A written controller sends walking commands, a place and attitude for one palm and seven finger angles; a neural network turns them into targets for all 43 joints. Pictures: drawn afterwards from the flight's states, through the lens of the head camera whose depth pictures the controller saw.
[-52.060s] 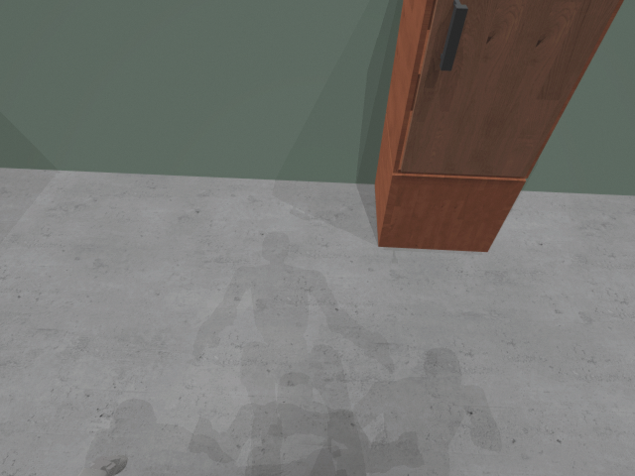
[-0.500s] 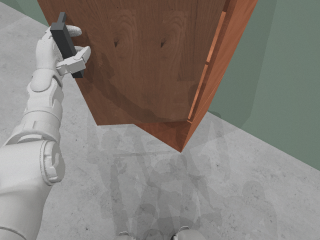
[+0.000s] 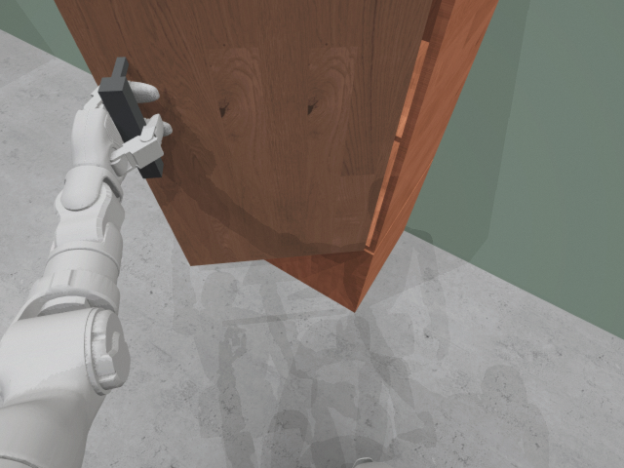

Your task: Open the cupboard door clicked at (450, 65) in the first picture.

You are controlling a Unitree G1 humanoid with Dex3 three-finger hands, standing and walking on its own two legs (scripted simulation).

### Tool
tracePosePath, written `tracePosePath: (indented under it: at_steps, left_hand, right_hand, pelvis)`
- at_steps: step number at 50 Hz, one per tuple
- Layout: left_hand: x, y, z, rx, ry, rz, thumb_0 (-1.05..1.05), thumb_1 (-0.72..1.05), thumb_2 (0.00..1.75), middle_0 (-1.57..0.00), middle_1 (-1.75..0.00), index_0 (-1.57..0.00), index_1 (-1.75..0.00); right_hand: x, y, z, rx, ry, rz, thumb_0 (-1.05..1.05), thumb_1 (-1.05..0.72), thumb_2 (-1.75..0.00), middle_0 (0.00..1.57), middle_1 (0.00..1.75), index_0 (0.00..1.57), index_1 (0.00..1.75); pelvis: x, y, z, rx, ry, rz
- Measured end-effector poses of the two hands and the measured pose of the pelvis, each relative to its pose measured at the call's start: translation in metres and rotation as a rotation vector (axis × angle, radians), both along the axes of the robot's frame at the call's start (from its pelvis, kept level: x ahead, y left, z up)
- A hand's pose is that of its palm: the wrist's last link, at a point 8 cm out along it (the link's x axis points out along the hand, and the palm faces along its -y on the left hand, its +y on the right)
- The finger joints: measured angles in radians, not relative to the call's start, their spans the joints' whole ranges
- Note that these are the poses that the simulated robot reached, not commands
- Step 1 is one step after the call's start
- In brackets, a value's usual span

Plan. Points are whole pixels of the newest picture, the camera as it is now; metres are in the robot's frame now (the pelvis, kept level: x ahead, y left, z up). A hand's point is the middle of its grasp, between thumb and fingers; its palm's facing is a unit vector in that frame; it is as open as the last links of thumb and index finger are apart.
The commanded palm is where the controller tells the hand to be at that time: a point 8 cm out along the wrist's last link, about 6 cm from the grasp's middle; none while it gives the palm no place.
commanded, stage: pull the door open along its arc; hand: left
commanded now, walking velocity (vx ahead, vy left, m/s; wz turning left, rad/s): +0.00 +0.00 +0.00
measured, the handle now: (137, 120) +0.54 +0.19 +0.13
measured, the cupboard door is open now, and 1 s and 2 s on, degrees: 39 55 72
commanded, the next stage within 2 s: open thumb and fingers to let go in 1.36 s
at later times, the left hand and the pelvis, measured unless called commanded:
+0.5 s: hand (170, 176) +0.44 +0.14 +0.13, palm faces +0.50 -0.87 +0.01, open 5.6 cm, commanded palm +0.39 +0.17 +0.13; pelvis -0.02 -0.01 +0.01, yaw +3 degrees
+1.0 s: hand (179, 204) +0.39 +0.12 +0.13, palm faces +0.45 -0.89 +0.03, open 5.8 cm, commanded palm +0.31 +0.15 +0.13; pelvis -0.01 -0.01 +0.02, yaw +1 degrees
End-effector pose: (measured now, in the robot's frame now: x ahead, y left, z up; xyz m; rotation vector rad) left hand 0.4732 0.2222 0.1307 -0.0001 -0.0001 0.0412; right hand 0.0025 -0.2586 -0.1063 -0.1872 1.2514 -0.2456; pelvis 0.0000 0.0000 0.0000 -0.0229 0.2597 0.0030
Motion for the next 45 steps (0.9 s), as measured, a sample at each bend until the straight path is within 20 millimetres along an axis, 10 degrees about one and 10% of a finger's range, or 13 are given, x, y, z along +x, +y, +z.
tracePosePath:
  at_steps: [14, 23, 45]
  left_hand:
    - [-0.068, -0.018, -0.002, -0.024, -0.032, 0.000, 0.01, 0.67, 0.73, -0.39, -1.35, -0.38, -1.35]
    - [-0.081, -0.042, 0.000, -0.043, 0.012, 0.435, -0.01, 0.69, 0.81, -0.38, -1.35, -0.39, -1.35]
    - [-0.097, -0.051, -0.002, -0.012, -0.022, 0.455, 0.00, 0.72, 0.77, -0.35, -1.35, -0.36, -1.35]
  right_hand:
    - [0.077, 0.005, 0.011, 0.037, -0.216, 0.061, 0.01, -0.91, -0.89, 0.21, 0.30, 0.20, 0.30]
    - [0.115, 0.015, 0.011, 0.042, -0.305, 0.205, 0.01, -0.91, -0.89, 0.20, 0.30, 0.20, 0.30]
    - [0.025, -0.005, -0.003, 0.035, -0.106, 0.079, 0.01, -0.91, -0.89, 0.20, 0.30, 0.20, 0.30]
  pelvis:
    - [0.007, -0.003, 0.010, 0.008, -0.094, 0.004]
    - [-0.013, -0.009, 0.006, 0.014, -0.090, 0.044]
    - [-0.014, -0.014, 0.012, 0.021, -0.120, 0.016]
